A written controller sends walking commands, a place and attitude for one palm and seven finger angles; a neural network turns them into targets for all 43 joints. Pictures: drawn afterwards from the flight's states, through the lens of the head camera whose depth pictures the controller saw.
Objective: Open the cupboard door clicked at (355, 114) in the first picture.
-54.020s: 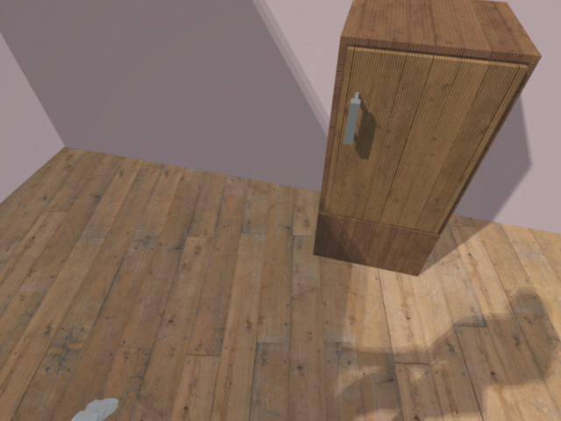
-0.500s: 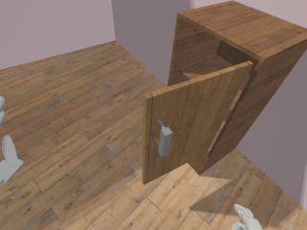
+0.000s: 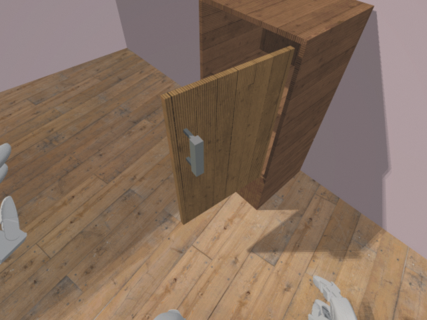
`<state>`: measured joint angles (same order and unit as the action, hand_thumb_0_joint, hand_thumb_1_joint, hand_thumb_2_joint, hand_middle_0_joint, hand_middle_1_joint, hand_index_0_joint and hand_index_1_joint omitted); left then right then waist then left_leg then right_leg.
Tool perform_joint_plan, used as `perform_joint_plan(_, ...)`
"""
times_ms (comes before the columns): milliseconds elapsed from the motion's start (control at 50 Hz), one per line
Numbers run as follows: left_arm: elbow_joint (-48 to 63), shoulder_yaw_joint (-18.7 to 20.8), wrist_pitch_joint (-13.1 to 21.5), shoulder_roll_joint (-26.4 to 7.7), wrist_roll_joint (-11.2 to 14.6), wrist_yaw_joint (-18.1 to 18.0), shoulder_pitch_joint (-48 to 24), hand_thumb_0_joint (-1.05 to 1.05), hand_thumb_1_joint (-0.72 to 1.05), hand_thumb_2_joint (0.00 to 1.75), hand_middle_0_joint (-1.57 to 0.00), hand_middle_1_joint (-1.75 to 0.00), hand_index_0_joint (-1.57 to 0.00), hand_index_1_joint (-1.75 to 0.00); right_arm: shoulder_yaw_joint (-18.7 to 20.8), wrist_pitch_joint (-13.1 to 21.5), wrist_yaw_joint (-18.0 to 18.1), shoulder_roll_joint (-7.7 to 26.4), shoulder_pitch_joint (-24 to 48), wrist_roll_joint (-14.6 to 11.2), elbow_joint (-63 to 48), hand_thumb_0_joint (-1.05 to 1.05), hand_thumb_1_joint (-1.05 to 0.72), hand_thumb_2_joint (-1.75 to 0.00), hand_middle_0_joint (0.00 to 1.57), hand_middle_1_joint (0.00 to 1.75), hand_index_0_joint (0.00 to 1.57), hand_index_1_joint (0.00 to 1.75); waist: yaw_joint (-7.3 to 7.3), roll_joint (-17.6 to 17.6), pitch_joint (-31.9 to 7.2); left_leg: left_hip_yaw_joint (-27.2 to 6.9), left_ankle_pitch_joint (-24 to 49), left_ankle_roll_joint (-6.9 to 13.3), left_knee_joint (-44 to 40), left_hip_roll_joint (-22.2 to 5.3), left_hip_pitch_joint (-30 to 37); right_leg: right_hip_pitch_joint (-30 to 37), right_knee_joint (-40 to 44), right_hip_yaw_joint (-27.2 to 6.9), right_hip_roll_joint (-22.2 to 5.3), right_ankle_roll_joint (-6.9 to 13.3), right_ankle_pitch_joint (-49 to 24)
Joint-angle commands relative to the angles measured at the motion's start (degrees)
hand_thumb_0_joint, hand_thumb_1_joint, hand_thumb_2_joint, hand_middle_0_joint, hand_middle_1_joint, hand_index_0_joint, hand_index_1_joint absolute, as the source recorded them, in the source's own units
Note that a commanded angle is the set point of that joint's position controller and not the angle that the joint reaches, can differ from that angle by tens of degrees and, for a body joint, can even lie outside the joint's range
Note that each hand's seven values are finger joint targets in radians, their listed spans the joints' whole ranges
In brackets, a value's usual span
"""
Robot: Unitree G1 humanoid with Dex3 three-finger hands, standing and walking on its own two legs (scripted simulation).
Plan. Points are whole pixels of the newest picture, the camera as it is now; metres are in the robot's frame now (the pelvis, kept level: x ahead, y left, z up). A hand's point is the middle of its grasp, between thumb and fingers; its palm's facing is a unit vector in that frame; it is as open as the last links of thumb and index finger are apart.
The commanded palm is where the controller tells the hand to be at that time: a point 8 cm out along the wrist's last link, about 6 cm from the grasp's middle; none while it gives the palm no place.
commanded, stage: stop stepping back and stand still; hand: left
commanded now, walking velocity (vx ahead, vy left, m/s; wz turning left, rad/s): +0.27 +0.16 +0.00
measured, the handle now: (192, 152) +0.52 +0.09 -0.03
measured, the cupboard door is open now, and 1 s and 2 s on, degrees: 83 83 83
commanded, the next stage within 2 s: let the arm hang, fingers relaxed in 0.88 s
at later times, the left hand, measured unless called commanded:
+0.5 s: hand out of the picture +0.15 +0.27 +0.17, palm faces +0.43 -0.76 -0.48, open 7.4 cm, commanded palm +0.11 +0.30 +0.18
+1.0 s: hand out of the picture +0.12 +0.30 +0.14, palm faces +0.41 -0.78 -0.48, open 7.4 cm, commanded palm none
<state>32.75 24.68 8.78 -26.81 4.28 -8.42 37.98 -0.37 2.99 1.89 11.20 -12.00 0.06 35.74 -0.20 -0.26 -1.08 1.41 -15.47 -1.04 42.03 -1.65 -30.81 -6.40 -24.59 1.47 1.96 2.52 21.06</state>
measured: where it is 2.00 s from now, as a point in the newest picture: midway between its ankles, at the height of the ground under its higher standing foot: outside the picture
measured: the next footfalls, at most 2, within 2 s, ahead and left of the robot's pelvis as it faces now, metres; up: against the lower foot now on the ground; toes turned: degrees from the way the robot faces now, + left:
left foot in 0.16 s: +0.03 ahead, +0.11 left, +0.00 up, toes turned +1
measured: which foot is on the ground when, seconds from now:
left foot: up 0.00-0.14, down 0.16-1.00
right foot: down 0.00-1.00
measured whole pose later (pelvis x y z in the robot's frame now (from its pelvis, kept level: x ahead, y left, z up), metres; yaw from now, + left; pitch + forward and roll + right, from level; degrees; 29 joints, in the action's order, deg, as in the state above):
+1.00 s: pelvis -0.07 +0.02 +0.01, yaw +0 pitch +0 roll -2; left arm 21.5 21.5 11.6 -23.3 2.0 -8.8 31.8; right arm -0.1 7.7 3.6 12.2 -12.2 -0.2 38.0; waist 0.6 1.7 0.5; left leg 1.0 -7.1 2.5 24.4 0.5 -17.4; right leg -7.0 -20.4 1.9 1.8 0.3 13.4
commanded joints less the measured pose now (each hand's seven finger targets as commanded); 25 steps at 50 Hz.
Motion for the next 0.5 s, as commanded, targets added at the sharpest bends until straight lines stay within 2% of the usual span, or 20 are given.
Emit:
perform_joint_plan(0, 6.36, 8.31, 4.2, -8.68, -0.67, -2.38, -4.38, 0.0, 0.9, 0.9, -0.2, -0.3, -0.2, -0.3, 2.42, 4.1, 1.39, 6.87, 5.28, -1.09, -8.31, 0.0, -0.9, -0.9, 0.2, 0.3, 0.2, 0.3, -0.49, -7.84, -4.31, -0.27, -2.58, 0.98, 5.69, 0.17, -2.1, 5.66, 2.93, -10.71, -16.13, 2.77, -43.86)
perform_joint_plan(40, 3.97, 6.32, 4.77, -7.65, -1.66, -2.57, -9.42, 0.0, 0.9, 0.9, -0.2, -0.3, -0.2, -0.3, 2.22, 4.63, 2.2, 6.88, 5.61, -0.93, -7.79, 0.0, -0.9, -0.9, 0.2, 0.3, 0.2, 0.3, -0.33, -5.58, -2.12, 2.78, -0.51, 2.18, -3.07, 1.47, 5.1, 3.42, 1.51, -8.17, -14.9, 2.33, -44.84)
perform_joint_plan(60, 2.69, 5.57, 4.82, -7.89, -1.69, -2.51, -12.71, 0.0, 0.9, 0.9, -0.2, -0.3, -0.2, -0.3, 2.55, 5.06, 2.66, 7.57, 6.41, -0.84, -7.23, 0.0, -0.9, -0.9, 0.2, 0.3, 0.2, 0.3, -0.5, -4.86, -0.47, 3.76, 1.0, 2.6, -6.62, 1.9, 9.46, 0.58, 1.57, -7.59, -14.34, 1.09, -43.08)
perform_joint_plan(100, -0.54, 3.99, 4.84, -6.33, -1.89, -2.52, -13.48, 0.0, 0.9, 0.9, -0.2, -0.3, -0.2, -0.3, 3.37, 5.32, 2.99, 8.27, 3.96, -0.55, -6.21, 0.0, -0.9, -0.9, 0.2, 0.3, 0.2, 0.3, -0.96, -5.56, -1.38, 3.85, 6.94, 4.08, -14.79, 2.94, 17.98, -1.47, -2.77, -5.56, -12.06, -2.3, -41.63)
perform_joint_plan(120, 0.42, 3.52, 5.01, -6.45, -1.74, -2.44, -14.31, 0.0, 0.9, 0.9, -0.2, -0.3, -0.2, -0.3, 3.99, 5.28, 2.96, 9.28, 3.63, -0.5, -6.53, 0.0, -0.9, -0.9, 0.2, 0.3, 0.2, 0.3, -1.08, -3.35, -2.11, 1.19, 12.44, 5.27, -16.36, 1.0, 22.29, -3.23, -6.92, -4.63, -10.1, -4.33, -39.81)
perform_joint_plan(140, 1.63, 3.97, 5.47, -6.9, -1.72, -2.45, -14.07, 0.0, 0.9, 0.9, -0.2, -0.3, -0.2, -0.3, 4.43, 5.17, 2.87, 10.07, 3.02, -0.71, -7.07, 0.0, -0.9, -0.9, 0.2, 0.3, 0.2, 0.3, -0.94, 0.13, -3.99, -2.8, 21.11, 7.07, -14.89, -2.62, 27.07, -6.49, -10.9, -3.19, -7.37, -6.19, -36.45)
perform_joint_plan(160, 2.21, 4.65, 5.85, -7.89, -1.72, -2.36, -13.27, 0.0, 0.9, 0.9, -0.2, -0.3, -0.2, -0.3, 4.53, 5.1, 2.73, 10.52, 2.99, -1.08, -7.52, 0.0, -0.9, -0.9, 0.2, 0.3, 0.2, 0.3, -0.59, 2.48, -4.91, -6.38, 27.13, 8.4, -13.63, -5.68, 30.18, -10.6, -12.53, -2.85, -5.4, -7.09, -28.62)
perform_joint_plan(180, 3.47, 4.94, 6.01, -7.47, -1.83, -2.44, -12.17, 0.0, 0.9, 0.9, -0.2, -0.3, -0.2, -0.3, 4.13, 5.0, 2.31, 9.83, 2.48, -1.1, -7.87, 0.0, -0.9, -0.9, 0.2, 0.3, 0.2, 0.3, -0.26, 4.11, -4.81, -8.98, 31.6, 9.61, -13.39, -7.57, 29.67, -11.84, -12.71, -2.37, -3.89, -7.13, -18.51)
perform_joint_plan(200, 5.02, 6.62, 6.19, -8.87, -2.21, -2.53, -9.91, 0.0, 0.9, 0.9, -0.2, -0.3, -0.2, -0.3, 3.57, 5.01, 2.21, 8.65, 2.86, -0.4, -7.86, 0.0, -0.9, -0.9, 0.2, 0.3, 0.2, 0.3, -0.11, 7.03, -4.35, -10.67, 33.73, 9.86, -13.91, -8.01, 26.66, -11.23, -10.75, -1.4, -3.01, -5.69, -12.3)
perform_joint_plan(220, 7.81, 6.23, 6.28, -8.7, -2.13, -2.07, -9.2, 0.0, 0.9, 0.9, -0.2, -0.3, -0.2, -0.3, 3.13, 5.12, 1.94, 8.42, 3.94, -0.19, -8.15, 0.0, -0.9, -0.9, 0.2, 0.3, 0.2, 0.3, 0.03, 8.37, -2.9, -10.34, 30.63, 8.31, -15.79, -7.86, 21.29, -7.62, -7.39, -0.87, -2.79, -4.23, -6.51)
perform_joint_plan(240, 8.97, 6.89, 6.19, -9.12, -2.11, -1.77, -8.5, 0.0, 0.9, 0.9, -0.2, -0.3, -0.2, -0.3, 2.92, 5.53, 1.69, 8.53, 5.04, -0.33, -8.49, 0.0, -0.9, -0.9, 0.2, 0.3, 0.2, 0.3, 0.03, 8.65, -0.58, -9.72, 20.51, 7.18, -19.16, -8.03, 15.07, -4.16, -5.23, -0.53, -2.39, -3.7, -1.87)
perform_joint_plan(260, 10.54, 9.11, 6.61, -10.89, -2.16, -1.98, -8.39, 0.0, 0.9, 0.9, -0.2, -0.3, -0.2, -0.3, 3.25, 5.69, 1.79, 8.96, 5.2, -0.46, -8.84, 0.0, -0.9, -0.9, 0.2, 0.3, 0.2, 0.3, 0.59, 7.43, 1.39, -8.51, 13.31, 6.26, -18.89, -6.92, 10.77, -1.95, -1.49, -1.39, -2.49, -3.32, -5.15)
perform_joint_plan(280, 8.35, 9.19, 6.87, -9.87, -2.02, -2.06, -5.7, 0.0, 0.9, 0.9, -0.2, -0.3, -0.2, -0.3, 2.9, 5.61, 1.77, 8.06, 5.25, -0.62, -8.95, 0.0, -0.9, -0.9, 0.2, 0.3, 0.2, 0.3, 0.26, 4.05, 1.71, -6.3, 9.36, 4.86, -16.45, -4.84, 9.36, -1.57, 2.41, -4.44, -4.14, -2.61, -9.85)
perform_joint_plan(320, 6.65, 8.91, 7.29, -8.56, -1.35, -2.13, -3.72, 0.0, 0.9, 0.9, -0.2, -0.3, -0.2, -0.3, 3.13, 4.96, 0.96, 7.15, 3.96, -0.6, -8.86, 0.0, -0.9, -0.9, 0.2, 0.3, 0.2, 0.3, -0.67, -3.27, -0.47, -1.09, 7.45, 1.97, -7.29, -0.37, 10.89, -2.36, 7.2, -13.9, -10.92, 0.01, -18.14)
perform_joint_plan(340, 5.62, 9.01, 7.22, -8.44, -1.03, -2.16, -3.61, 0.0, 0.9, 0.9, -0.2, -0.3, -0.2, -0.3, 3.3, 4.68, 0.81, 6.99, 3.68, -0.66, -8.54, 0.0, -0.9, -0.9, 0.2, 0.3, 0.2, 0.3, -0.8, -5.86, -1.18, -0.38, 3.96, 1.3, -4.4, 0.49, 10.11, -2.15, 7.69, -16.14, -13.39, 1.11, -21.98)
perform_joint_plan(360, 4.34, 9.5, 7.14, -8.63, -0.9, -2.27, -2.99, 0.0, 0.9, 0.9, -0.2, -0.3, -0.2, -0.3, 3.41, 4.47, 0.98, 7.04, 3.95, -0.76, -8.51, 0.0, -0.9, -0.9, 0.2, 0.3, 0.2, 0.3, -0.56, -4.9, -1.22, -0.65, 0.24, 1.15, -3.57, 0.59, 9.57, -2.04, 7.6, -16.89, -14.13, 1.67, -25.56)
perform_joint_plan(380, 2.96, 8.63, 6.92, -7.8, -1.03, -2.25, -3.47, 0.0, 0.9, 0.9, -0.2, -0.3, -0.2, -0.3, 3.05, 4.21, 1.13, 6.71, 3.39, -0.69, -8.44, 0.0, -0.9, -0.9, 0.2, 0.3, 0.2, 0.3, -0.74, -4.31, -0.91, -1.12, -0.91, 1.17, -5.59, -0.03, 9.6, -1.2, 6.41, -14.9, -13.98, 2.13, -25.98)
perform_joint_plan(400, 2.69, 7.73, 6.73, -7.13, -1.08, -2.12, -4.99, 0.0, 0.9, 0.9, -0.2, -0.3, -0.2, -0.3, 2.82, 4.23, 1.35, 6.72, 3.41, -0.59, -8.44, 0.0, -0.9, -0.9, 0.2, 0.3, 0.2, 0.3, -1.0, -2.72, -0.13, -1.28, 1.41, 1.32, -9.31, -0.15, 12.52, -3.36, 5.85, -12.95, -12.33, 1.47, -23.68)
perform_joint_plan(440, 1.11, 6.05, 6.31, -6.14, -1.2, -1.71, -8.12, 0.0, 0.9, 0.9, -0.2, -0.3, -0.2, -0.3, 2.65, 4.66, 1.97, 7.52, 3.55, -0.31, -7.64, 0.0, -0.9, -0.9, 0.2, 0.3, 0.2, 0.3, -0.97, 1.3, 0.42, -3.13, 12.62, 2.17, -15.37, -1.3, 19.99, -7.03, 3.74, -7.18, -5.98, -1.57, -18.38)
perform_joint_plan(480, 0.37, 4.38, 5.81, -6.03, -1.62, -1.49, -10.89, 0.0, 0.9, 0.9, -0.2, -0.3, -0.2, -0.3, 2.62, 5.11, 2.87, 8.09, 3.53, -0.2, -7.33, 0.0, -0.9, -0.9, 0.2, 0.3, 0.2, 0.3, -0.54, 3.27, -0.17, -6.16, 19.82, 3.58, -17.09, -4.12, 23.24, -7.73, 2.51, -5.04, -2.86, -3.52, -18.07)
